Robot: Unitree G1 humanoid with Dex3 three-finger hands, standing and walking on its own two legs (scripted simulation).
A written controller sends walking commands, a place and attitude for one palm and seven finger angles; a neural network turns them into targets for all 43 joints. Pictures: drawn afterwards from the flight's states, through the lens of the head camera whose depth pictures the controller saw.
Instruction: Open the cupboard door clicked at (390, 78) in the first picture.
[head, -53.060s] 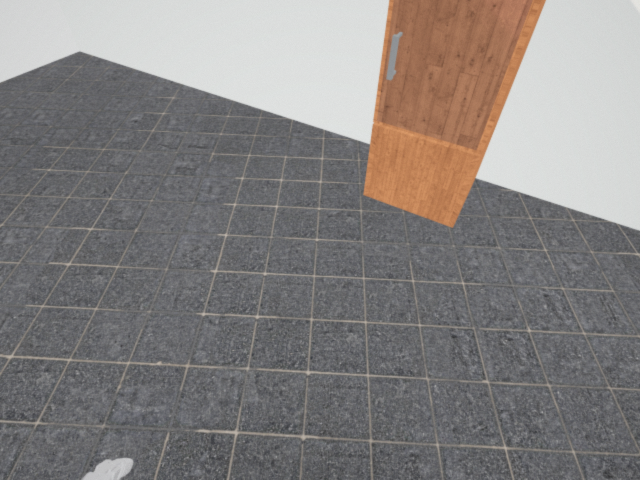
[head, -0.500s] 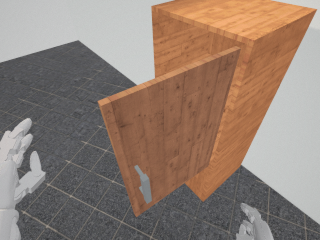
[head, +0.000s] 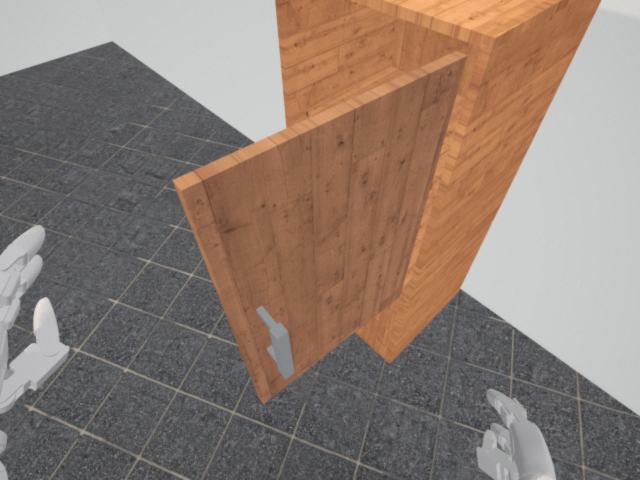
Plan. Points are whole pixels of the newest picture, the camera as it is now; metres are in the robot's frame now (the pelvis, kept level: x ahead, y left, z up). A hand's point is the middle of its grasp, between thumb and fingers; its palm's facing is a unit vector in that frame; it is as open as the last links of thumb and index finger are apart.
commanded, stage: step back with the hand held close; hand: left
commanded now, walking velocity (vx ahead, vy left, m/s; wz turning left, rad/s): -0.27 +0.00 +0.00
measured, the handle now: (275, 343) +0.32 +0.09 -0.08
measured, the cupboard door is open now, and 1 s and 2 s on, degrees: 86 86 86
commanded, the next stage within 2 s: stop stepping back and stand still in 1.44 s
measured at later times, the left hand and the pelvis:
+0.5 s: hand out of the picture +0.11 +0.29 +0.15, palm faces +0.49 -0.71 -0.50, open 7.4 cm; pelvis -0.08 +0.02 -0.02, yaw +4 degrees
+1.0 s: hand out of the picture +0.06 +0.28 +0.16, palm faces +0.52 -0.69 -0.51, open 7.4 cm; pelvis -0.12 -0.01 -0.02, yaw +2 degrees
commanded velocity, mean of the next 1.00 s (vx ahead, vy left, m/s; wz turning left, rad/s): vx -0.34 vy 0.00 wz -0.06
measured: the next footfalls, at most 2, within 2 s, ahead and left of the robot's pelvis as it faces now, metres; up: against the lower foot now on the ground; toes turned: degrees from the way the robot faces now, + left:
right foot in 1.00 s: -0.23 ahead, -0.11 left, +0.00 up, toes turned +2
left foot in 1.20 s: -0.11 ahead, +0.05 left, +0.00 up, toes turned +2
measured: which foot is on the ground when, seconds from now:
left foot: down 0.00-1.00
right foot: down 0.00-0.84, up 0.86-0.98, down 1.00-1.00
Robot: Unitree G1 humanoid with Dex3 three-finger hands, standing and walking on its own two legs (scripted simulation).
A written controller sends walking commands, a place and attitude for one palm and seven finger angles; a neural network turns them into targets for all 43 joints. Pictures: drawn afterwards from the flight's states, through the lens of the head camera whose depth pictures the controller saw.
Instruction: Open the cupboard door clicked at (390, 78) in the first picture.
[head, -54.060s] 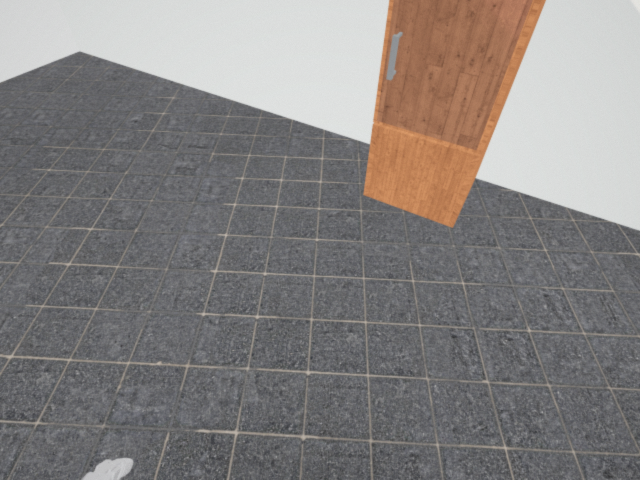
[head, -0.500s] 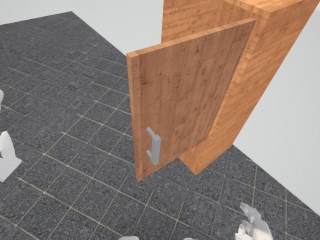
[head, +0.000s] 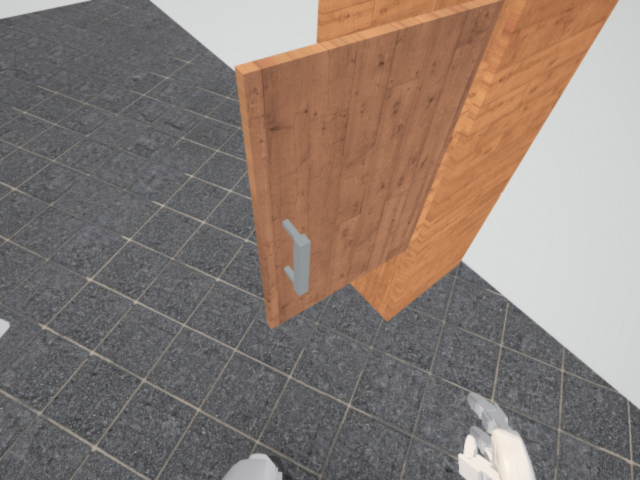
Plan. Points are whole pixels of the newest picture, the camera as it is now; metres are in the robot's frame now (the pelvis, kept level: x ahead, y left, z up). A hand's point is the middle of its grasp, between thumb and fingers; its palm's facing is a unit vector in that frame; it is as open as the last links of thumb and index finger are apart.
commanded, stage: step back with the hand held close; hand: left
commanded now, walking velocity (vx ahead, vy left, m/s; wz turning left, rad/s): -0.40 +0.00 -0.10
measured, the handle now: (295, 259) +0.45 +0.09 -0.06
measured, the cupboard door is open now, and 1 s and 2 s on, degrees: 86 86 86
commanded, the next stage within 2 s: stop stepping back and stand still in 0.44 s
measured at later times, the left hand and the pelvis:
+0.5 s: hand (77, 471) +0.11 +0.19 +0.17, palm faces +0.24 -0.80 -0.55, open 7.4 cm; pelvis -0.11 -0.06 +0.02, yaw -4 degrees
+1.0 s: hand out of the picture -0.02 +0.14 +0.18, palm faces +0.38 -0.77 -0.51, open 7.4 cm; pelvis -0.22 -0.11 +0.02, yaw +1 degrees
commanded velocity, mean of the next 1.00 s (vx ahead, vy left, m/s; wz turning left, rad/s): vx -0.10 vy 0.09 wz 0.02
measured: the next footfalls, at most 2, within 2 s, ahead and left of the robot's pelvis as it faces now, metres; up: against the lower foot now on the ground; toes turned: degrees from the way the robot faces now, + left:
left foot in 0.20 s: +0.02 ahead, +0.06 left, +0.00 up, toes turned +0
right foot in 0.58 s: -0.16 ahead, -0.19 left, +0.00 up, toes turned +2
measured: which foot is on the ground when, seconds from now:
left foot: down 0.00-0.06, up 0.08-0.18, down 0.20-0.58, up 0.60-0.98, down 1.00-1.00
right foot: down 0.00-0.22, up 0.24-0.56, down 0.58-1.00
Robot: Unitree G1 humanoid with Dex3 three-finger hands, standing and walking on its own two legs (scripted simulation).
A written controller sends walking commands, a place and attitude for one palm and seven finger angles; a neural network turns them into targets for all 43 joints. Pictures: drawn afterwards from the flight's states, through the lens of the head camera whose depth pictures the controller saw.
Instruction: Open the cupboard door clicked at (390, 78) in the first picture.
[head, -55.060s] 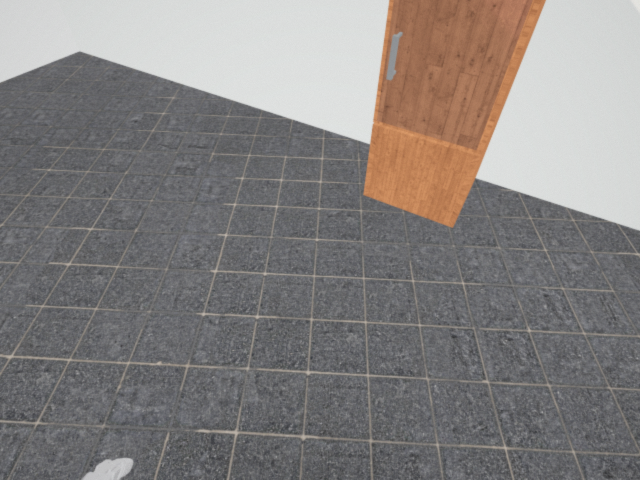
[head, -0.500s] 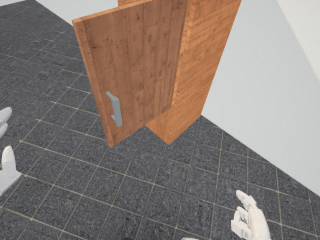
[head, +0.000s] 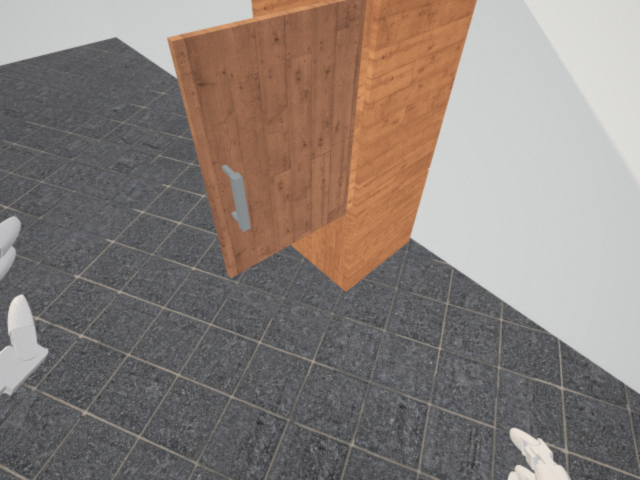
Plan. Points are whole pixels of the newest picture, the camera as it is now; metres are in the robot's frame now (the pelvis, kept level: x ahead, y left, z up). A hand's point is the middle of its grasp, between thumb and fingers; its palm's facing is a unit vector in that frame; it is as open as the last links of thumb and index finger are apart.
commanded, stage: stop stepping back and stand still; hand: left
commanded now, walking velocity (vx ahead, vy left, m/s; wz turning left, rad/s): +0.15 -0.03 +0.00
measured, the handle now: (236, 198) +0.67 +0.19 -0.07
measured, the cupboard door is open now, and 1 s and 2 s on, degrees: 86 86 86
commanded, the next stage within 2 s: let the arm hang, fingers relaxed in 0.28 s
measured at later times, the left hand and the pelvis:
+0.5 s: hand (112, 418) +0.20 +0.25 +0.00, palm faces +0.18 -0.89 -0.42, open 7.4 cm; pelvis -0.01 +0.01 -0.02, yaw +2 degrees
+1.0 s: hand out of the picture +0.00 +0.23 -0.16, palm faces +0.05 -0.96 -0.29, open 7.3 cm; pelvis -0.02 +0.02 +0.01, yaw +2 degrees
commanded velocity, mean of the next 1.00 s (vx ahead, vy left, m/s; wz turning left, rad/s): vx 0.03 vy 0.00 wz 0.00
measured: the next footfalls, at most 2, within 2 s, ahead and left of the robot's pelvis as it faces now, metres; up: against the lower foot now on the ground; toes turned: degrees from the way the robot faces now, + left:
left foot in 0.42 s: +0.04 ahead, +0.13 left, +0.00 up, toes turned +3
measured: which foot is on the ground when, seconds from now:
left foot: down 0.00-0.18, up 0.20-0.40, down 0.42-1.00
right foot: down 0.00-1.00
